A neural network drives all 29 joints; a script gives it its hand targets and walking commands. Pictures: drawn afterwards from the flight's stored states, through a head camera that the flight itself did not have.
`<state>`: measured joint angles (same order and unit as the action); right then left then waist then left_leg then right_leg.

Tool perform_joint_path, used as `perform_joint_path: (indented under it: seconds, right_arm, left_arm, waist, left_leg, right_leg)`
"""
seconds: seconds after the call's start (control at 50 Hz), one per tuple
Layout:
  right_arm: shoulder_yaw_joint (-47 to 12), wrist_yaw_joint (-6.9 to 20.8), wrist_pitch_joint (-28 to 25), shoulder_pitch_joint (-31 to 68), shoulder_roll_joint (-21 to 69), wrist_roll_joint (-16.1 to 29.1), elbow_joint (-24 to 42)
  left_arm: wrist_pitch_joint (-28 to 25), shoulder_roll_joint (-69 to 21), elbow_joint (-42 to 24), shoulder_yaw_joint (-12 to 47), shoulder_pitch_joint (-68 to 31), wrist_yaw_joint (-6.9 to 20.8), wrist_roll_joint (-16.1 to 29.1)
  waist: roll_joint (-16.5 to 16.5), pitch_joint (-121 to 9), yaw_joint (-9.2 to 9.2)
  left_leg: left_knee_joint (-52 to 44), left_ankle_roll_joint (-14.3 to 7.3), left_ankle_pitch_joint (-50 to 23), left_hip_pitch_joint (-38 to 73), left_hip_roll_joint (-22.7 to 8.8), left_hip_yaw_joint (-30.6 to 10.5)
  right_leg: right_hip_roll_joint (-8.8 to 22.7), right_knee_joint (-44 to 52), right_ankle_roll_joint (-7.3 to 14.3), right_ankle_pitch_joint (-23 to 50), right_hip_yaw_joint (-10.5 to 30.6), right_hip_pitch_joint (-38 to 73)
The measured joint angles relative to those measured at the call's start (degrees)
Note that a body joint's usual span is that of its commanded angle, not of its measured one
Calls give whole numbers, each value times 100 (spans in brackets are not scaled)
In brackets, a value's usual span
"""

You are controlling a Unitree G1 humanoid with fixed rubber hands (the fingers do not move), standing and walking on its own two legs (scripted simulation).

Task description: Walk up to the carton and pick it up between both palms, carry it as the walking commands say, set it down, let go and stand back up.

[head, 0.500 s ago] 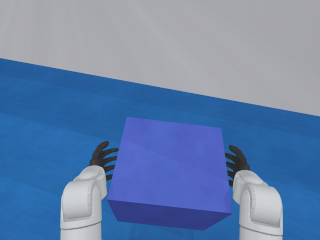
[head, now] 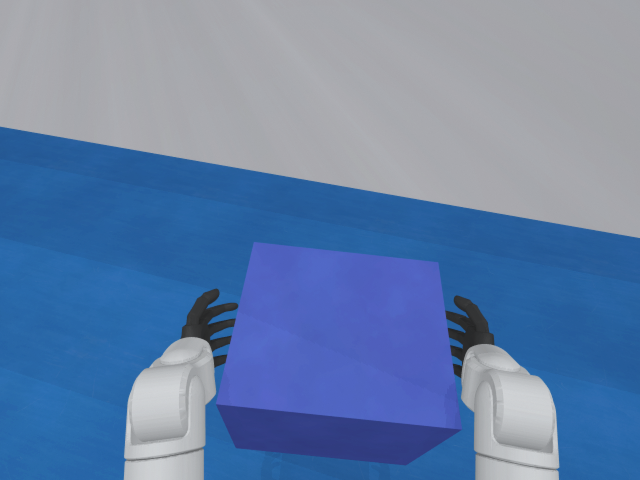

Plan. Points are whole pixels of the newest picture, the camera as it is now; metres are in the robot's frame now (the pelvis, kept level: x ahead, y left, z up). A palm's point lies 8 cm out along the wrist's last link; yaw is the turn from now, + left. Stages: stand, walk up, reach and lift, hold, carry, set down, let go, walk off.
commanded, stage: carry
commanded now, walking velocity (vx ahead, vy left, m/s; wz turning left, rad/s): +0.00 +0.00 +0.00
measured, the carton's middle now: (333, 358) +0.28 +0.01 +0.00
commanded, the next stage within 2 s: none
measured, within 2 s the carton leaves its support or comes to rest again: neither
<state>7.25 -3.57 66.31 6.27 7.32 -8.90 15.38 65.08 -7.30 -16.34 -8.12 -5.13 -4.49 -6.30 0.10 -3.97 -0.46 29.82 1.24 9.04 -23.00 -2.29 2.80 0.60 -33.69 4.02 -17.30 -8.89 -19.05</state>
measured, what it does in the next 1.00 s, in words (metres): walks backwards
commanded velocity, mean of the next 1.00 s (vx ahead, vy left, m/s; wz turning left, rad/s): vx -0.25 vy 0.00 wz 0.00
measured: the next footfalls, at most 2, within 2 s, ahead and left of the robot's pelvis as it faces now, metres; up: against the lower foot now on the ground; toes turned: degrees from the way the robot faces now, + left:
right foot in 1.02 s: -0.04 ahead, -0.09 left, +0.00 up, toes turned -4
left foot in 1.32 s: -0.26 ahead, +0.14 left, +0.00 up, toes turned +6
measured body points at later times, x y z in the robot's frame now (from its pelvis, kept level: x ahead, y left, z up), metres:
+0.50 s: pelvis +0.00 -0.02 +0.00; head +0.01 -0.03 +0.45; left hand +0.26 +0.15 +0.05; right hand +0.27 -0.18 +0.04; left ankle +0.07 +0.14 -0.73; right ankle +0.01 -0.07 -0.73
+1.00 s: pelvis -0.12 +0.01 -0.03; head -0.08 +0.00 +0.42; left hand +0.15 +0.19 +0.03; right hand +0.16 -0.14 +0.02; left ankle +0.06 +0.14 -0.73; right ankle -0.08 -0.09 -0.72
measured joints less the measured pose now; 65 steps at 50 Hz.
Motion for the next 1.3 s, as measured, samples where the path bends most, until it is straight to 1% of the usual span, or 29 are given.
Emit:
perform_joint_path:
  seconds: [0.46,0.52,0.56,0.6,0.66,0.74,0.76,0.8,0.86,0.9,0.92,0.96,1.0,1.02,1.04,1.06,1.08,1.1,1.12,1.16,1.18,1.2,1.24,1.3]
  right_arm:
    - [-58,-8,-464,-62,-13,2,-311]
    - [-127,-86,-143,-80,-108,216,262]
    - [-125,-104,48,-29,-97,250,612]
    - [-96,-100,158,32,-54,231,788]
    - [-44,-86,265,89,1,175,833]
    - [10,-73,386,105,9,138,774]
    - [19,-70,408,111,9,138,759]
    - [32,-65,432,128,11,148,726]
    - [19,-66,411,159,16,161,641]
    - [-18,-78,413,201,19,137,632]
    - [-40,-85,401,209,20,123,645]
    - [-82,-100,385,188,22,93,713]
    - [-101,-112,399,172,22,54,801]
    - [-98,-115,404,194,22,39,839]
    - [-70,-113,401,226,24,29,863]
    - [-46,-106,379,207,20,33,878]
    - [-24,-99,360,149,13,55,909]
    - [-7,-95,363,101,11,70,946]
    - [2,-92,383,67,10,69,969]
    - [-7,-90,428,24,4,60,966]
    - [-19,-90,445,13,1,65,954]
    - [-25,-90,453,10,3,74,942]
    - [-19,-88,447,30,1,105,936]
    - [38,-82,413,133,-15,157,937]
  left_arm:
    - [-491,5,247,-11,148,17,12]
    - [-190,5,-314,21,160,-90,206]
    - [-8,4,-658,34,108,-110,236]
    - [129,1,-842,18,26,-107,225]
    - [284,-7,-870,-12,-94,-79,171]
    - [409,-13,-758,9,-163,-47,85]
    - [433,-13,-747,16,-166,-43,66]
    - [470,-13,-749,22,-169,-38,34]
    - [493,-10,-750,-10,-166,-30,6]
    - [486,-13,-755,-67,-189,-22,25]
    - [472,-14,-764,-94,-202,-18,42]
    - [430,-12,-779,-120,-210,-10,88]
    - [386,-12,-771,-128,-225,-6,138]
    - [354,-14,-769,-134,-244,-4,159]
    - [306,-19,-749,-129,-271,-3,172]
    - [284,-24,-734,-102,-288,-7,168]
    - [292,-25,-741,-60,-289,-23,167]
    - [308,-22,-751,-21,-278,-38,171]
    - [311,-20,-739,13,-254,-41,171]
    - [299,-16,-711,56,-168,-38,161]
    - [308,-14,-723,65,-127,-37,150]
    - [323,-13,-747,69,-101,-36,136]
    - [364,-14,-809,77,-109,-34,96]
    - [404,-22,-872,95,-237,-25,6]
  waist:
    - [-13,78,40]
    - [6,243,25]
    - [18,329,17]
    - [18,369,17]
    - [-16,408,44]
    - [-168,517,103]
    - [-203,555,116]
    - [-252,639,136]
    - [-288,757,125]
    - [-151,847,75]
    - [-92,884,36]
    - [-2,897,-44]
    - [77,863,-122]
    - [147,877,-170]
    - [284,962,-185]
    - [336,1019,-179]
    - [251,1032,-168]
    - [116,1047,-155]
    - [1,1058,-128]
    - [-139,1017,-37]
    - [-189,964,17]
    - [-228,897,76]
    - [-272,741,192]
    - [-311,483,311]
  left_leg:
    - [43,129,38,17,-85,-35]
    - [171,153,53,-93,-118,-50]
    - [310,161,73,-229,-141,-58]
    - [468,153,96,-373,-156,-63]
    - [726,89,170,-546,-189,-20]
    - [1037,-39,421,-701,-192,125]
    - [1059,-64,347,-723,-192,168]
    - [1031,-73,-33,-753,-190,245]
    - [1031,-139,-113,-849,-140,326]
    - [961,-211,-238,-945,-193,336]
    - [878,-234,-348,-985,-211,350]
    - [650,-252,-615,-1080,-217,375]
    - [420,-251,-892,-1192,-216,380]
    - [331,-239,-1021,-1240,-256,369]
    - [243,-211,-1148,-1231,-332,307]
    - [282,-135,-876,-1264,-347,250]
    - [636,-86,-69,-1428,-267,220]
    - [1298,-90,701,-1617,-131,137]
    - [2044,-111,1153,-1769,9,21]
    - [3255,-153,1397,-1850,187,-118]
    - [3606,-158,1411,-1772,218,-115]
    - [3754,-153,1431,-1621,225,-79]
    - [3453,-136,1581,-1136,211,23]
    - [2050,-131,1885,-154,269,98]
  right_leg:
    - [-80,-98,123,-90,-30,-10]
    - [-100,-201,139,-94,-43,-108]
    - [-109,-326,160,-104,-49,-237]
    - [-108,-473,184,-122,-59,-374]
    - [-75,-709,205,-163,-89,-530]
    - [74,-1032,184,-215,-113,-687]
    - [112,-1110,169,-218,-111,-730]
    - [180,-1268,129,-214,-97,-827]
    - [257,-1362,38,-125,-34,-989]
    - [159,-1762,-118,-810,90,-1200]
    - [106,-2043,-171,-1018,205,-1295]
    - [50,-2276,-199,-1128,389,-1319]
    - [34,-1806,-181,-1036,487,-1038]
    - [-4,-1490,-180,-731,491,-949]
    - [-84,-1313,-167,-277,422,-920]
    - [-106,-1246,-142,-54,369,-920]
    - [-33,-1257,-111,30,362,-979]
    - [71,-1276,-86,68,383,-1033]
    - [159,-1248,-78,117,402,-1060]
    - [266,-1062,-109,315,422,-1090]
    - [298,-944,-133,450,432,-1126]
    - [325,-825,-142,590,438,-1179]
    - [370,-581,-156,880,434,-1316]
    - [430,-265,-212,1327,431,-1608]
